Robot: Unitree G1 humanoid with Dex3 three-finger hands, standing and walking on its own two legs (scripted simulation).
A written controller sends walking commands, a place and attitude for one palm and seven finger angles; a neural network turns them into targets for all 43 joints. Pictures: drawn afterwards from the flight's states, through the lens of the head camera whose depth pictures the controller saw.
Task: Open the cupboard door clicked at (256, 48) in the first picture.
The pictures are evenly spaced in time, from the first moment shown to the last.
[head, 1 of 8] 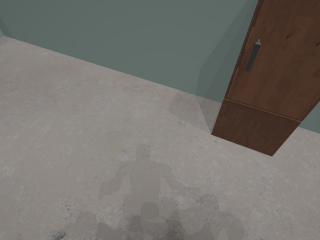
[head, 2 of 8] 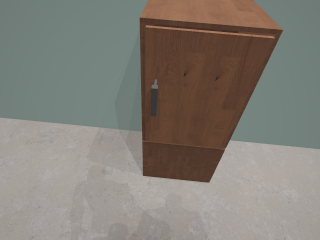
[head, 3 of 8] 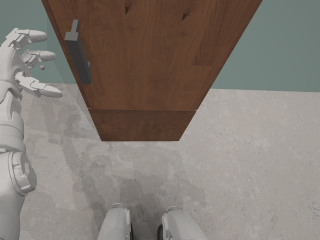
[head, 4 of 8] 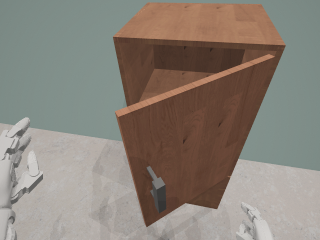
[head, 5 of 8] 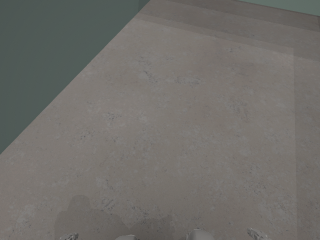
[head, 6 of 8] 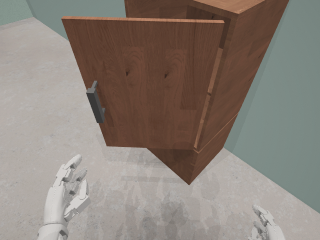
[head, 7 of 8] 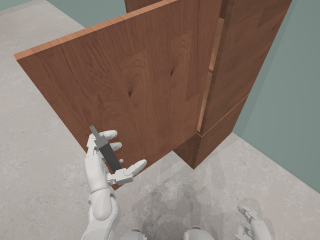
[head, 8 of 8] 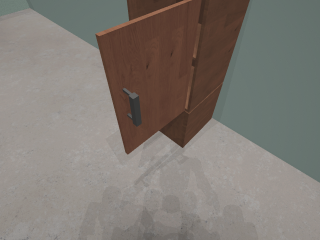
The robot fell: no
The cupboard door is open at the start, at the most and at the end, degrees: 0 87 87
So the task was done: yes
